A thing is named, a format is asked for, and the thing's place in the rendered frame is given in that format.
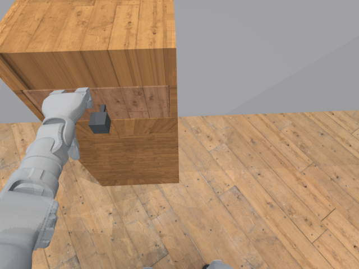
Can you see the right robot shin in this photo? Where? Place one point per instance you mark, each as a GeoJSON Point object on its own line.
{"type": "Point", "coordinates": [215, 261]}

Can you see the drawer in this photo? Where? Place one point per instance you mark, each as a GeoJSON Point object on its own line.
{"type": "Point", "coordinates": [121, 102]}

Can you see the handle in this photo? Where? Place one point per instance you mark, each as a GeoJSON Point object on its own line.
{"type": "Point", "coordinates": [100, 122]}

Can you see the left robot forearm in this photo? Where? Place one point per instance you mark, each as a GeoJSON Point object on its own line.
{"type": "Point", "coordinates": [42, 165]}

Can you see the left robot upper arm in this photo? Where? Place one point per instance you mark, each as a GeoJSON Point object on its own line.
{"type": "Point", "coordinates": [27, 222]}

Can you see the left robot hand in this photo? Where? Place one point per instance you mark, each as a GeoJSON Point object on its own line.
{"type": "Point", "coordinates": [71, 105]}

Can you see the cabinet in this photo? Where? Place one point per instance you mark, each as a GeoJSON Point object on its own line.
{"type": "Point", "coordinates": [66, 44]}

